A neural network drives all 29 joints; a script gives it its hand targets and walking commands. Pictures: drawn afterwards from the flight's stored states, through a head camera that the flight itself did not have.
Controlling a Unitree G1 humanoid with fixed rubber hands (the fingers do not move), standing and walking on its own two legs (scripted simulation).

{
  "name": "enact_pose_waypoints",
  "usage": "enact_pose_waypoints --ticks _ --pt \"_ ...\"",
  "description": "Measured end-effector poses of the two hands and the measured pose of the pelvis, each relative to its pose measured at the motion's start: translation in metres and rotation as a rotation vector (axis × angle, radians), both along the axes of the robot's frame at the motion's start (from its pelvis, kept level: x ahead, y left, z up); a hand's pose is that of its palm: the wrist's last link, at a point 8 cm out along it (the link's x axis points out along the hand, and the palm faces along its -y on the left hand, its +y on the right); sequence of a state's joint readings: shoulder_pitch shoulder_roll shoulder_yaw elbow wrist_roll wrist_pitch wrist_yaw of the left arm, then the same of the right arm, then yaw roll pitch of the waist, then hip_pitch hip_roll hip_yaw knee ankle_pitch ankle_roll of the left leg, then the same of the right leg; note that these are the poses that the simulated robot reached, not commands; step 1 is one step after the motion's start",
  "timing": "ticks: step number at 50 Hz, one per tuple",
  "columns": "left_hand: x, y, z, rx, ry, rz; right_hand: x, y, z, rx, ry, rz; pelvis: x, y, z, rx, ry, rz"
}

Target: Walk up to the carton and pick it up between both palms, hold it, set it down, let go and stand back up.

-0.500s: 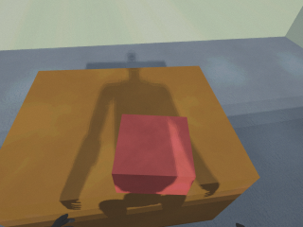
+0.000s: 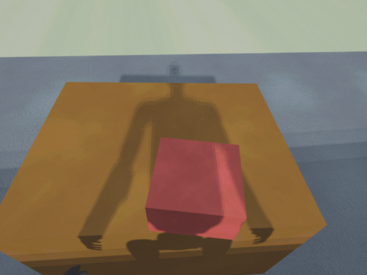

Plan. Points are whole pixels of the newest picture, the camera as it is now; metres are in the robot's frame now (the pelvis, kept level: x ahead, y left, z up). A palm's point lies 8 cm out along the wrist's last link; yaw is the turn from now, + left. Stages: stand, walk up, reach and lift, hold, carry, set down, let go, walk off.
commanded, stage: walk up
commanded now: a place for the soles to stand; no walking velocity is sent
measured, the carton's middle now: (195, 186) +0.39 -0.04 -0.09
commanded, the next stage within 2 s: none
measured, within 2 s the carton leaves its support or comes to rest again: neither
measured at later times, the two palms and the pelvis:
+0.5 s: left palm out of the picture +0.07 +0.26 -0.11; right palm out of the picture +0.11 -0.27 -0.09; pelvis -0.01 -0.02 -0.01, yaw +6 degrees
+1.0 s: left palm out of the picture +0.05 +0.25 -0.11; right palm out of the picture +0.13 -0.28 -0.09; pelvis -0.01 -0.04 -0.01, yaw +8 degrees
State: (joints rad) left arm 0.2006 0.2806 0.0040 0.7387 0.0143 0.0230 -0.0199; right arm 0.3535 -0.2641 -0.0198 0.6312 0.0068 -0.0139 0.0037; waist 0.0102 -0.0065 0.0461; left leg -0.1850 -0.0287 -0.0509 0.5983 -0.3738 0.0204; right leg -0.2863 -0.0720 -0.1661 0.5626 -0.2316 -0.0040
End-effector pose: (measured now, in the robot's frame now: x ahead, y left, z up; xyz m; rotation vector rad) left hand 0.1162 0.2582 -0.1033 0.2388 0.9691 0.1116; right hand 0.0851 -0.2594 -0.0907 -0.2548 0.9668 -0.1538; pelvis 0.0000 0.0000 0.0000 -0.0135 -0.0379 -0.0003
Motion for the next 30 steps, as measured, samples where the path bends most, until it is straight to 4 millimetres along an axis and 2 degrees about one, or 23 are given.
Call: enact_pose_waypoints --ticks 8,30 --pt "-0.012 0.000 -0.001 0.004 0.005 0.030 0.004 -0.003 -0.001 -0.002 0.000 0.025 -0.002 -0.004 -0.001 0.000 0.001 0.023" --pt "-0.049 -0.002 -0.011 0.023 0.017 0.128 0.034 -0.012 -0.003 -0.021 -0.042 0.131 -0.010 -0.023 -0.012 -0.001 0.001 0.115"
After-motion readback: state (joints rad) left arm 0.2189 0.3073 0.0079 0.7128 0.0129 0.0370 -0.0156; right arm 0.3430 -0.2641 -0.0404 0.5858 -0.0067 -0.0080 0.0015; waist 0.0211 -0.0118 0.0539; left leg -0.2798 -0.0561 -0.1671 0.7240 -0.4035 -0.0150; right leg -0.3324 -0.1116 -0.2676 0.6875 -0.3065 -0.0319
